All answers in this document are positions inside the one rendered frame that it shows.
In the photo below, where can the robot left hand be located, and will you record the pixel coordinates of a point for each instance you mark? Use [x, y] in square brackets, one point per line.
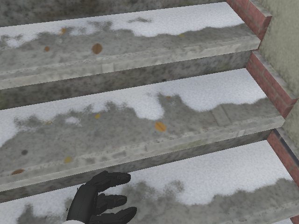
[87, 205]

